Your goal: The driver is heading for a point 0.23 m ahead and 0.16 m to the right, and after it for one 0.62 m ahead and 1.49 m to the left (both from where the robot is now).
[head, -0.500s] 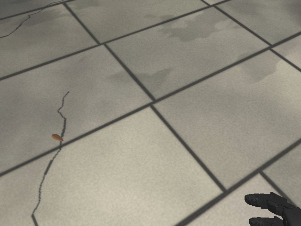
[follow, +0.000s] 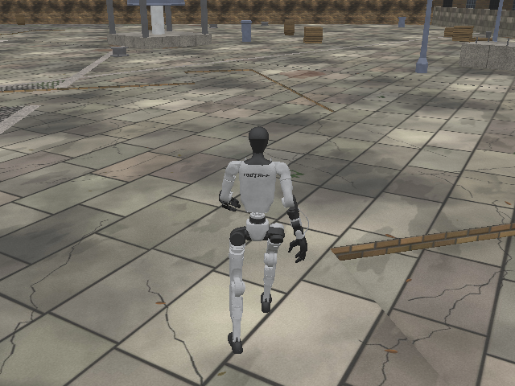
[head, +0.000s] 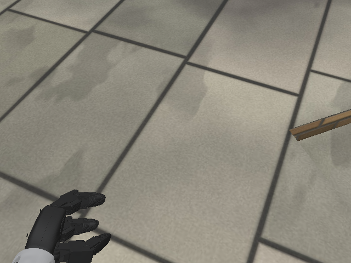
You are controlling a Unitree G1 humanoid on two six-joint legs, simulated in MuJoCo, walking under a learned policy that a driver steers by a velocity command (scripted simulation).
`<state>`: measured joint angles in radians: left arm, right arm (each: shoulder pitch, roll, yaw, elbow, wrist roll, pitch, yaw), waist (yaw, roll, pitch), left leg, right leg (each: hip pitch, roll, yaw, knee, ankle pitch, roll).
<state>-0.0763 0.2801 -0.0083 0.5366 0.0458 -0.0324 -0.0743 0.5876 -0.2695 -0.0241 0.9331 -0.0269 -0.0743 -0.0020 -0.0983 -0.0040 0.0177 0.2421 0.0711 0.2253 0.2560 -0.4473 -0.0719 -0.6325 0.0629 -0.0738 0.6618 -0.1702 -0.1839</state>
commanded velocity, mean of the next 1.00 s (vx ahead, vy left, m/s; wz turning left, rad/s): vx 1.00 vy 0.00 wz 0.50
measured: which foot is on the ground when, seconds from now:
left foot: down 0.00-0.02, up 0.04-0.44, down 0.46-0.86, up 0.88-1.00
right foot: up 0.00-0.00, down 0.02-0.46, up 0.48-0.86, down 0.88-1.00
